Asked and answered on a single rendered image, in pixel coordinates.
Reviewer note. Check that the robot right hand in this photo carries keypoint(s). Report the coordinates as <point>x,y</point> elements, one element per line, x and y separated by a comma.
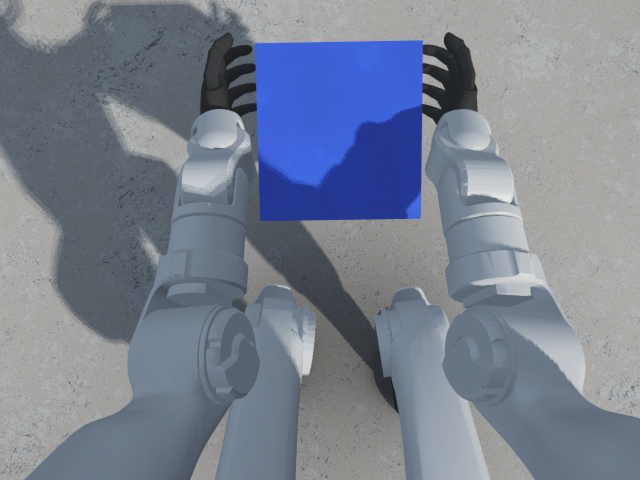
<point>459,82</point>

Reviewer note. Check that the left robot upper arm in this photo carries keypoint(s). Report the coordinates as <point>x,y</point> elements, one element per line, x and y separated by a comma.
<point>186,367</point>

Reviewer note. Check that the left robot shin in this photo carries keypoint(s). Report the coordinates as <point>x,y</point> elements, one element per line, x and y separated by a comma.
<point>253,310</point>

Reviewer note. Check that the right robot forearm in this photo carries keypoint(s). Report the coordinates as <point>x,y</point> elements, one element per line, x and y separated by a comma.
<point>490,262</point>

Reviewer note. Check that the left robot forearm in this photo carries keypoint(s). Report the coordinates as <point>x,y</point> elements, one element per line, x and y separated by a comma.
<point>205,263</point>

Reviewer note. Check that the robot left hand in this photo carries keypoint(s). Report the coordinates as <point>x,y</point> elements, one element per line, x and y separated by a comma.
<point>214,92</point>

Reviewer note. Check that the robot right foot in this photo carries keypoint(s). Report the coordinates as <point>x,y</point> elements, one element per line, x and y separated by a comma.
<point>394,397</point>

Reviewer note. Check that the right robot upper arm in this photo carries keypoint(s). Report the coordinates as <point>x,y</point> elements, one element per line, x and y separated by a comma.
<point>524,369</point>

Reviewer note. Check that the carton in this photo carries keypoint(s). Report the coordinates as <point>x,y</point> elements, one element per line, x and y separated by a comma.
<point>339,130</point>

